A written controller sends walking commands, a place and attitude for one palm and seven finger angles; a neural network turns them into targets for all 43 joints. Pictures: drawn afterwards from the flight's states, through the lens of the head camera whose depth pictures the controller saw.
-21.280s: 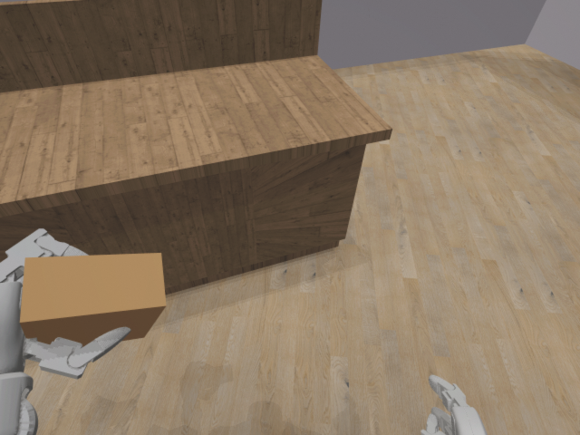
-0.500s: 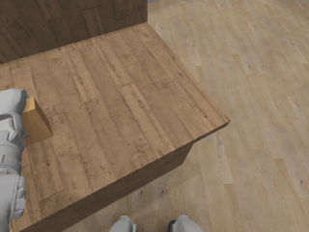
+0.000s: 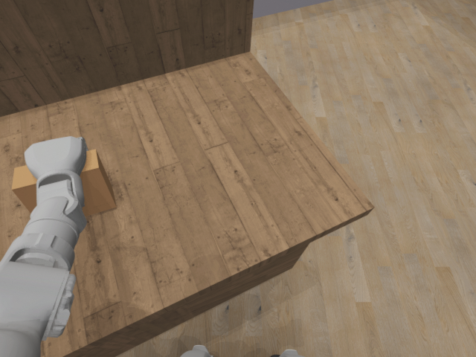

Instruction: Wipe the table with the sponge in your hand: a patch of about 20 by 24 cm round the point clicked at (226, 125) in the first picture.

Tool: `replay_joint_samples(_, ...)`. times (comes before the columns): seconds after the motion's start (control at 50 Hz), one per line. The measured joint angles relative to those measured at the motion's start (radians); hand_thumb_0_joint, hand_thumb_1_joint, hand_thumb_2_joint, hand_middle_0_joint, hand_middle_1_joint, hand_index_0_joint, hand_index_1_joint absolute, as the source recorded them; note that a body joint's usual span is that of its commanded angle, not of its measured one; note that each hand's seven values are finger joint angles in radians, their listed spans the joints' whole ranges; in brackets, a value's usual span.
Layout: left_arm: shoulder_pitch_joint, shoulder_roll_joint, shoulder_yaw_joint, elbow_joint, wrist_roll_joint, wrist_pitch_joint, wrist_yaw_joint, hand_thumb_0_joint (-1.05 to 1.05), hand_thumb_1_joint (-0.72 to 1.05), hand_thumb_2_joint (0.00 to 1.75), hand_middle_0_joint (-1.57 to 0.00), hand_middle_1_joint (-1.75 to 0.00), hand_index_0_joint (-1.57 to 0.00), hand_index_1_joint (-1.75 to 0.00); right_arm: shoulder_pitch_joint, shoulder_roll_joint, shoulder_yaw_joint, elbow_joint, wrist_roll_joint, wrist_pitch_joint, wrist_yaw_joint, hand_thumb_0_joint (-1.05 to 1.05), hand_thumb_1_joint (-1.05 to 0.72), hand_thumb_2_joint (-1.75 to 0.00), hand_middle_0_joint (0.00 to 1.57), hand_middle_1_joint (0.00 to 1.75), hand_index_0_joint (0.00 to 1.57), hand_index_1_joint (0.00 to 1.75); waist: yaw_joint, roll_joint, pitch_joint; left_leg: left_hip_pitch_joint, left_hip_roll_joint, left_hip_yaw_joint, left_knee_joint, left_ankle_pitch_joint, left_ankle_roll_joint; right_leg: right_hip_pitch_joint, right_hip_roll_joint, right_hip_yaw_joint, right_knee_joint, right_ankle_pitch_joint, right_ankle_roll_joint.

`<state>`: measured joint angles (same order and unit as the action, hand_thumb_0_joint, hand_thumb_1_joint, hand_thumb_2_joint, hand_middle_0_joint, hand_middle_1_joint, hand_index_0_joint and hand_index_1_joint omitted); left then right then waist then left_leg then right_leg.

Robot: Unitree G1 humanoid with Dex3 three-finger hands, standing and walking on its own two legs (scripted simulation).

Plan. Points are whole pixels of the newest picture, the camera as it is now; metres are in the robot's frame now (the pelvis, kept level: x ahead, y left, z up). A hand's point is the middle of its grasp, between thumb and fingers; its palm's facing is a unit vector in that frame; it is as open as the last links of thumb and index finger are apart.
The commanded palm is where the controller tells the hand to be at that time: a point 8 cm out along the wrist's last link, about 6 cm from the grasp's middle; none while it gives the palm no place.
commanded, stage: slide across to the middle lane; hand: left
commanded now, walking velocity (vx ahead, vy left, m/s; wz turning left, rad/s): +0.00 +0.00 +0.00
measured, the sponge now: (73, 195) +0.40 +0.33 -0.03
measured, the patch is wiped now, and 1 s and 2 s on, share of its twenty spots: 0.55 0.65 0.75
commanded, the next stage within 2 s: wipe back along the middle lane in 0.14 s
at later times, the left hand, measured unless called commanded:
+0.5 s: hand (97, 173) +0.43 +0.28 +0.00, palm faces -0.14 +0.00 -0.99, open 9.8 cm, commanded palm +0.40 +0.25 +0.04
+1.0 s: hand (103, 193) +0.39 +0.26 +0.00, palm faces -0.10 -0.01 -1.00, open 9.8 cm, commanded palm +0.35 +0.23 +0.03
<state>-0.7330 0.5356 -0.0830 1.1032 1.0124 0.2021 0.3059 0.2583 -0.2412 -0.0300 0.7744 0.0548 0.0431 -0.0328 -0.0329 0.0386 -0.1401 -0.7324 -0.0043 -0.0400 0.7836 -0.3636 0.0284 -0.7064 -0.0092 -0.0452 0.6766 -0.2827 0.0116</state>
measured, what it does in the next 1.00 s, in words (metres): stands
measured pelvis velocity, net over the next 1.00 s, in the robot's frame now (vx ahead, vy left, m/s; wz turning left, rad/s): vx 0.03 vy -0.01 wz -0.01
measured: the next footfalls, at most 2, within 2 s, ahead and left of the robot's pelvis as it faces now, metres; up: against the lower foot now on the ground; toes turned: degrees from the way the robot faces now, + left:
none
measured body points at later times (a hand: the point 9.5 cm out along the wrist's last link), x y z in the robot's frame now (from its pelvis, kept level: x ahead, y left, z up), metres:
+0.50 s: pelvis +0.03 -0.01 +0.01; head +0.11 -0.01 +0.46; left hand +0.43 +0.28 +0.05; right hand +0.10 -0.28 -0.12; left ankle +0.00 +0.10 -0.71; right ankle +0.02 -0.14 -0.71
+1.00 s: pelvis +0.03 -0.01 +0.01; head +0.07 -0.01 +0.46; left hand +0.39 +0.26 +0.05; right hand +0.17 -0.25 -0.11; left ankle +0.00 +0.10 -0.71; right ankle +0.02 -0.14 -0.71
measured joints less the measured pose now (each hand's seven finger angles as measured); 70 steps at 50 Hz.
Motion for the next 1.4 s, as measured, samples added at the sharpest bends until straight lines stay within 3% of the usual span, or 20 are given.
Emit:
replay_joint_samples(0.18,0.004,-0.073,0.005,-0.008,-0.005,0.038,0.02,0.0,-0.54,1.15,-0.77,-1.39,-0.76,-1.44,-0.016,0.007,0.002,0.011,-0.002,0.029,0.014,0.01,-0.9,-0.9,0.2,0.3,0.2,0.3,-0.001,0.002,-0.004,0.057,0.007,0.007,-0.042,-0.006,-0.004,0.05,0.006,0.008,-0.036,-0.005,0.004)
replay_joint_samples(0.28,0.003,-0.083,0.011,0.012,0.009,0.068,0.024,0.0,-0.54,1.15,-0.77,-1.39,-0.76,-1.44,-0.022,0.006,0.004,0.004,-0.004,0.038,0.021,0.01,-0.9,-0.9,0.2,0.3,0.2,0.3,-0.01,0.002,0.002,0.081,0.012,0.009,-0.064,-0.006,-0.01,0.069,0.012,0.01,-0.052,-0.007,0.0)
replay_joint_samples(0.44,0.091,-0.087,0.033,-0.066,-0.011,0.067,0.037,0.0,-0.52,1.14,-0.75,-1.4,-0.75,-1.45,-0.011,-0.01,-0.01,0.001,-0.003,0.051,0.029,0.01,-0.9,-0.9,0.2,0.3,0.2,0.3,0.003,0.005,-0.007,0.116,0.024,0.016,-0.093,-0.009,-0.016,0.097,0.023,0.017,-0.075,-0.008,-0.005)
replay_joint_samples(1.16,0.368,-0.244,-0.119,-0.419,-0.018,0.259,0.056,0.0,-0.46,1.09,-0.71,-1.43,-0.7,-1.47,-0.101,0.005,0.018,-0.084,0.02,0.094,0.034,0.01,-0.9,-0.9,0.2,0.3,0.2,0.3,0.06,0.004,-0.016,0.225,0.004,0.023,-0.099,-0.013,-0.004,0.2,0.003,0.023,-0.066,-0.021,0.001)
replay_joint_samples(1.4,0.464,-0.267,-0.155,-0.532,-0.018,0.306,0.042,0.0,-0.45,1.09,-0.7,-1.44,-0.7,-1.48,-0.127,0.004,0.026,-0.103,0.023,0.095,0.036,0.01,-0.9,-0.9,0.2,0.3,0.2,0.3,0.074,0.004,-0.018,0.254,0.005,0.024,-0.099,-0.015,-0.01,0.222,0.004,0.024,-0.053,-0.03,-0.002)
